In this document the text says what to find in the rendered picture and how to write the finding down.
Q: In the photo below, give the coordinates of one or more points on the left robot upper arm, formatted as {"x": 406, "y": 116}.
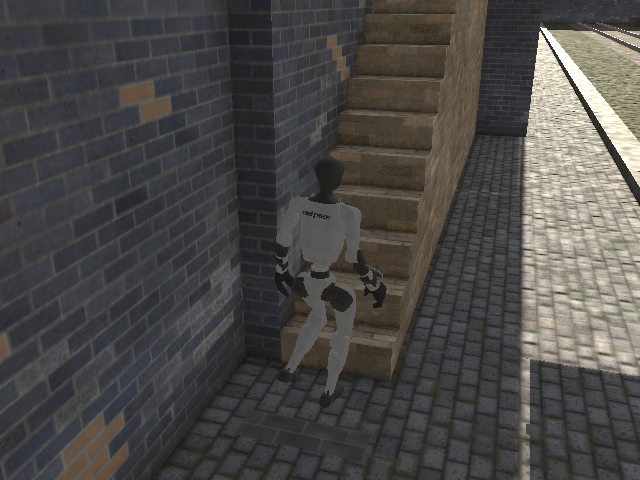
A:
{"x": 290, "y": 220}

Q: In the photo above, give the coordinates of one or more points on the right robot upper arm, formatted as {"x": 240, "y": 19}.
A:
{"x": 352, "y": 217}

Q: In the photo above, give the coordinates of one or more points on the robot left shin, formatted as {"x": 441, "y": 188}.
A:
{"x": 306, "y": 339}

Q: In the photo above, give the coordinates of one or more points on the right robot hand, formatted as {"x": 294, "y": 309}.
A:
{"x": 378, "y": 294}

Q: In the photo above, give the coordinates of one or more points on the robot left forearm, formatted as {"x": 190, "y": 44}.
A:
{"x": 281, "y": 258}

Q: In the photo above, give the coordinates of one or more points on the left robot hand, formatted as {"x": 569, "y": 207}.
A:
{"x": 279, "y": 278}

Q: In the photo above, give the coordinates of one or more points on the robot right foot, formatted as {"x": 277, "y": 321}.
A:
{"x": 326, "y": 400}

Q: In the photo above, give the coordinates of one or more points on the robot right forearm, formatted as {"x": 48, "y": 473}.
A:
{"x": 364, "y": 272}

